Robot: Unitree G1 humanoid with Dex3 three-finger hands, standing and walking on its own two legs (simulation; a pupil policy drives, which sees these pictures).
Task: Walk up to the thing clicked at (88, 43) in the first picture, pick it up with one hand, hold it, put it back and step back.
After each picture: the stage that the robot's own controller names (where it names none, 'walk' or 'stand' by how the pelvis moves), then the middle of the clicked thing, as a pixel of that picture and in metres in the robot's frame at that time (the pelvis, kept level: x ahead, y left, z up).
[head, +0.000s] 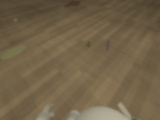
stand; (89, 44) +1.51 +0.07 -0.72
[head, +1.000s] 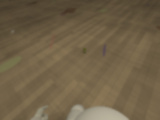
walk; (84, 50) +1.38 +0.24 -0.71
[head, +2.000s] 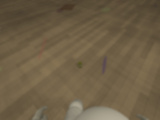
walk; (80, 64) +0.88 +0.25 -0.71
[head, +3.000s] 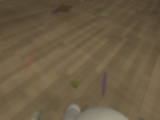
walk; (75, 84) +0.50 +0.19 -0.69
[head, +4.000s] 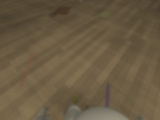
stand; (74, 100) +0.29 +0.19 -0.70
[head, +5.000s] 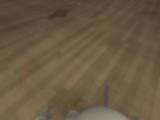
stand; (73, 102) +0.27 +0.19 -0.72
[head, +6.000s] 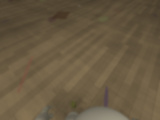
stand; (73, 104) +0.26 +0.19 -0.73
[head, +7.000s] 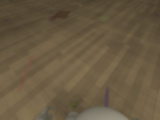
stand; (73, 105) +0.26 +0.19 -0.73
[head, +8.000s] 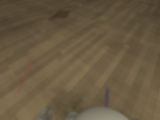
stand; (73, 105) +0.25 +0.19 -0.73
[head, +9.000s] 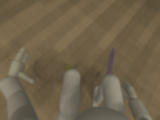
go down; (68, 68) +0.35 +0.20 -0.37
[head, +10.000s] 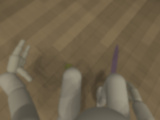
go down; (69, 68) +0.34 +0.20 -0.31
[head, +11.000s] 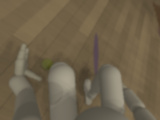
close in; (47, 65) +0.33 +0.24 -0.22
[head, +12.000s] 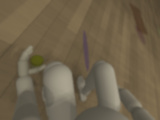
close; (36, 63) +0.35 +0.24 -0.21
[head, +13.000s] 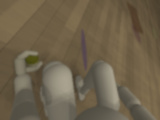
close; (32, 62) +0.35 +0.26 -0.21
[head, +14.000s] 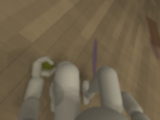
lift; (47, 67) +0.29 +0.25 -0.17
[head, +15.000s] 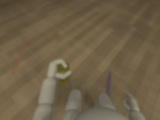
lift; (64, 72) +0.31 +0.19 +0.02
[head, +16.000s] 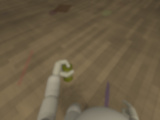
hold; (67, 72) +0.32 +0.17 +0.02
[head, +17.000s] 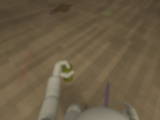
hold; (67, 73) +0.32 +0.18 +0.01
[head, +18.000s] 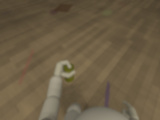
hold; (69, 72) +0.32 +0.17 +0.01
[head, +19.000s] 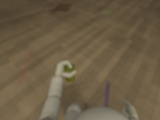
crouch; (69, 72) +0.32 +0.16 +0.01
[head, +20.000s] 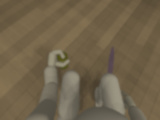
crouch; (63, 60) +0.38 +0.20 -0.09
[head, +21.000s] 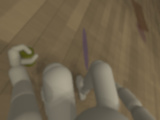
lower; (28, 57) +0.38 +0.28 -0.21
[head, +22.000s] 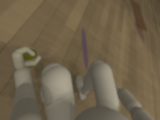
lower; (30, 58) +0.37 +0.27 -0.21
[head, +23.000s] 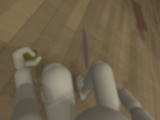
lower; (31, 58) +0.37 +0.27 -0.21
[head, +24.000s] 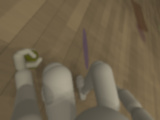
lower; (32, 60) +0.36 +0.27 -0.21
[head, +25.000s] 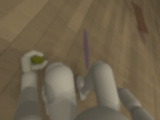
open; (37, 62) +0.35 +0.24 -0.22
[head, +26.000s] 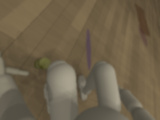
rise; (42, 63) +0.33 +0.22 -0.21
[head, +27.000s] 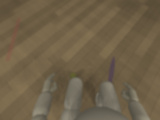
walk; (73, 76) +0.34 +0.18 -0.48
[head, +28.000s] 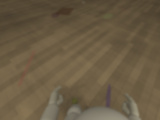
stand; (74, 101) +0.29 +0.16 -0.66
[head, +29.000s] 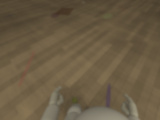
stand; (74, 101) +0.30 +0.17 -0.66
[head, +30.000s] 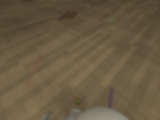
stand; (77, 101) +0.31 +0.16 -0.72
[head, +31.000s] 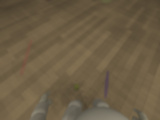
walk; (76, 87) +0.35 +0.13 -0.71
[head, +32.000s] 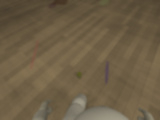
walk; (79, 75) +0.58 +0.20 -0.70
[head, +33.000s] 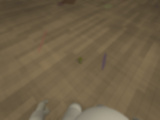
stand; (80, 60) +0.93 +0.17 -0.70
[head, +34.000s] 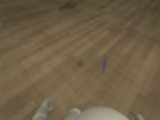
stand; (80, 63) +0.91 +0.18 -0.71
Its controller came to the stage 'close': yes
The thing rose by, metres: 0.72
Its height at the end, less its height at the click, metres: +0.00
